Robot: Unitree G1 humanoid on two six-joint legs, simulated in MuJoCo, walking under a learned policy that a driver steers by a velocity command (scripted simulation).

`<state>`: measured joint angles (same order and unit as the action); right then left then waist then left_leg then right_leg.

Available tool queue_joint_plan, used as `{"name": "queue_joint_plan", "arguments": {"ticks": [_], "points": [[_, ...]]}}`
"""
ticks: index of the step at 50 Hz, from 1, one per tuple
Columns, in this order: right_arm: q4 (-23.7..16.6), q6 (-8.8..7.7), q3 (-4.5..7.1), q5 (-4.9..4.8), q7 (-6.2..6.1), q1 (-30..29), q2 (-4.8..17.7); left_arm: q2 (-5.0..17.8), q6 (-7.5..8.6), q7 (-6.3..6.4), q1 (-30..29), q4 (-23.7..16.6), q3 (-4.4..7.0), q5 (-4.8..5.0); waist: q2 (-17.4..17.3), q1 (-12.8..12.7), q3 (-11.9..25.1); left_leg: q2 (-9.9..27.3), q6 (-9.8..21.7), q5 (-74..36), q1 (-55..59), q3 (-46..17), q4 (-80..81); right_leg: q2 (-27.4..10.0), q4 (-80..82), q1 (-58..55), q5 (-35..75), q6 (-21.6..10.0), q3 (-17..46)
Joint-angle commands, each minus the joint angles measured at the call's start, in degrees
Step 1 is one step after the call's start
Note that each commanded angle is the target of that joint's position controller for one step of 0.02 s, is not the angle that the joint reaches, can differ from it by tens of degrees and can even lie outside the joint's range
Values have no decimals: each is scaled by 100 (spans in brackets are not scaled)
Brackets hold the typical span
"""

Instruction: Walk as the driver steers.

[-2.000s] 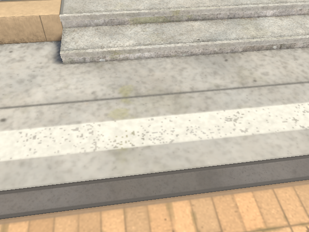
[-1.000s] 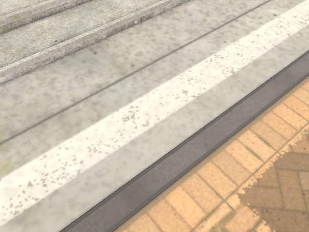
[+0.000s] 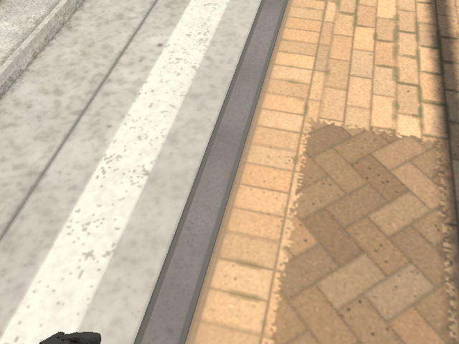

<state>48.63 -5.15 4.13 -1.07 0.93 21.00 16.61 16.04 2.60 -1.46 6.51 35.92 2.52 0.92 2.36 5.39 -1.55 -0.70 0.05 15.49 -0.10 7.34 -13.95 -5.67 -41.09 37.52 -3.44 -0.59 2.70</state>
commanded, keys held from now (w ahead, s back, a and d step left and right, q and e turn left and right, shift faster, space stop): w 1.00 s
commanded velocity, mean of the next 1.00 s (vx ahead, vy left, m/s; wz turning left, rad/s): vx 0.50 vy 0.00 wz -0.05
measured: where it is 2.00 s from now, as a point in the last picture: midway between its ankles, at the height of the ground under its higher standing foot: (205, 153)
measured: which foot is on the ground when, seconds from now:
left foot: down 0.00-0.12, up 0.14-0.62, down 0.64-1.00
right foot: up 0.00-0.08, down 0.10-0.64, up 0.66-1.00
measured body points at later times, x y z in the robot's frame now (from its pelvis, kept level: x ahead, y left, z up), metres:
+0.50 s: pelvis +0.28 -0.04 +0.00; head +0.31 -0.05 +0.45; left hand +0.31 +0.24 -0.11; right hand +0.48 -0.28 -0.09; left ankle +0.47 +0.11 -0.69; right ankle +0.20 -0.14 -0.74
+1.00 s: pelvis +0.56 +0.01 +0.01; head +0.58 +0.02 +0.46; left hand +0.75 +0.26 -0.09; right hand +0.58 -0.27 -0.11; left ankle +0.50 +0.09 -0.74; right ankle +0.73 -0.17 -0.68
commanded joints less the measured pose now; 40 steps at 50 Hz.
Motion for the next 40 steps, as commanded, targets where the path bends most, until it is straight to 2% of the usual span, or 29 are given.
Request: {"name": "queue_joint_plan", "arguments": {"ticks": [1, 3, 4, 5, 6, 7, 8, 9, 10, 11, 12, 14, 17, 22, 24, 26, 29, 30, 31, 32, 33, 34, 35, 36, 37, 38, 40], "points": [[-310, -9, 230, -98, -16, -198, 1111, 320, 124, -84, -556, -545, 50, 34, -592, -158, -290, 1603, 1011, -1575, -295, -765, 500, 127, 600, -407, -5, -124, -241], [-238, 84, 239, -128, -32, -154, 1205, 488, 130, -97, -398, -556, 131, 6, -686, -356, -147, 1686, 896, -2526, 38, -713, 39, 328, 903, -832, -394, -303, -409], [-219, 128, 219, -136, -45, -219, 1206, 628, 132, -84, 124, -421, 229, -21, -683, -714, 190, 1534, 761, -3462, 7, -482, -681, 525, 1165, -1652, -303, -439, -589], [-202, 144, 139, -93, -69, -126, 1028, 904, 111, -39, 1005, -144, 388, -33, -616, -1114, 747, 1261, 581, -3882, -415, -210, -1808, 673, 1172, -2979, -222, -595, -661], [-378, 121, -29, 104, -87, -104, 664, 1412, 63, 60, 2056, 19, 536, -60, 155, -1493, 1593, 949, 302, -2151, -1690, -15, -3784, -479, 1013, -4714, -32, -979, 757], [-531, -3, -211, 94, -48, 485, 77, 1849, 71, 47, 2025, 14, 548, -83, 1472, -941, 2246, -68, 17, 1715, -3604, -555, -5563, -1682, 1916, -5899, -1324, -1880, 3693], [-480, -97, -63, -71, -16, 10, 737, 1270, 118, 14, 1992, -22, 414, -45, 735, -1235, 2069, 174, 65, 1728, -4221, -1239, -6150, -1617, 2295, -5731, -1719, -1762, 3880], [-657, -146, -16, -184, 5, -446, 874, 1064, 154, 7, 1669, 0, 332, -48, 640, -1162, 1274, 431, 144, 1239, -4599, -1127, -6161, -1426, 2310, -5140, -1255, -1562, 2959], [-666, -156, -41, -109, -21, -640, 797, 910, 168, -1, 1327, -9, 280, -45, 248, -982, 900, 679, 157, 739, -4421, -1055, -5867, -1170, 2352, -4427, -602, -1431, 2291], [-667, -136, -22, -3, -30, -712, 766, 761, 176, -17, 1042, -23, 239, -80, 188, -800, 623, 824, 127, 416, -4173, -1049, -5532, -965, 2497, -3809, -107, -1369, 1828], [-633, -74, -16, 3, -9, -589, 716, 632, 202, -17, 880, -40, 200, -129, 254, -609, 558, 935, 105, 180, -3823, -1106, -5378, -830, 2687, -3413, 144, -1343, 1558], [-576, 49, -52, 7, 2, -458, 517, 633, 286, -6, 812, 34, 214, -97, 212, -453, 489, 949, 10, -21, -3568, -1056, -5096, -774, 3002, -3046, 465, -1435, 1224], [-729, 138, -92, 85, -27, -929, 407, 763, 345, 52, 908, 224, 259, -81, 46, -479, 127, 952, -159, -672, -3877, -1027, -4270, -695, 3294, -2883, 725, -1445, 739], [-952, 48, -182, 45, 86, -1887, 253, 947, 277, 130, 1257, 495, 299, -33, 64, -831, -168, 666, -146, -2069, -3585, -792, -2427, -478, 3383, -2965, 389, -1165, 141], [-1063, 21, -183, 18, 138, -2191, 290, 1020, 244, 131, 1485, 647, 322, 1, 71, -949, -252, 585, -80, -2126, -3557, -789, -2079, -619, 3294, -3215, 244, -1137, 179], [-1163, 0, -163, 11, 193, -2350, 367, 1052, 195, 148, 1578, 772, 342, 29, 94, -942, -319, 549, 64, -1888, -3661, -852, -1815, -806, 3110, -3610, 333, -1069, 241], [-1154, -30, -102, 34, 235, -2111, 527, 1130, 104, 190, 1522, 878, 379, 40, 210, -726, -149, 391, 305, -1257, -3251, -729, -1597, -933, 2614, -4065, 1228, -900, 262], [-1050, -32, -33, 49, 214, -1691, 639, 1158, 68, 203, 1415, 878, 381, 32, 249, -463, 120, 199, 423, -1168, -2611, -533, -1484, -799, 2086, -4075, 2158, -793, 132], [-794, -22, 101, 64, 161, -845, 871, 1036, 32, 220, 1409, 877, 329, -6, 155, -79, 675, 57, 581, -1248, -1426, -403, -1501, -494, 1047, -3806, 2718, -635, -97], [-620, 3, 218, 98, 97, 134, 1287, 747, 26, 248, 1535, 755, 195, -135, -474, 235, 1547, 1007, 905, -1525, 287, -1474, -1717, -142, -740, -2716, 1276, -404, -357], [-538, 17, 290, 140, 124, 329, 1735, 48, 154, 189, 2347, 659, 4, -78, -2106, -243, 2204, 2234, 1901, -113, 2099, -4445, -922, 990, -2739, -394, -2630, 7, -168], [-580, 11, 156, 26, 134, 308, 1153, 645, 274, 153, 2000, 763, 109, 30, -1551, 57, 2172, 2215, 1847, 898, 2093, -5050, -333, 777, -3397, 285, -2995, -26, 586], [-620, 2, 83, 34, 108, -53, 929, 934, 332, 122, 1393, 598, 196, 167, -1168, 48, 1304, 2062, 1582, 816, 1423, -4165, -266, 476, -3456, 674, -2533, -103, 452], [-671, 4, 50, 72, 95, -405, 829, 881, 358, 150, 1038, 508, 169, 128, -650, -101, 858, 1856, 1431, 255, 637, -3510, -203, 171, -3196, 533, -1998, -135, 271], [-695, -1, 9, 121, 103, -659, 677, 837, 348, 175, 842, 481, 188, 17, -500, -248, 504, 1643, 1375, -413, -45, -3019, -80, -4, -2831, 337, -1661, -123, 212], [-715, -27, -33, 192, 104, -779, 562, 777, 299, 171, 959, 500, 202, -14, -650, -441, 466, 1505, 1336, -864, -442, -2712, 57, -148, -2631, -26, -1402, -119, 265], [-662, -87, -28, 152, 106, -783, 552, 574, 186, 178, 1160, 577, 172, -22, -694, -582, 451, 1385, 1417, -1319, -773, -2304, 327, -197, -2338, -323, -1249, -40, 202]]}}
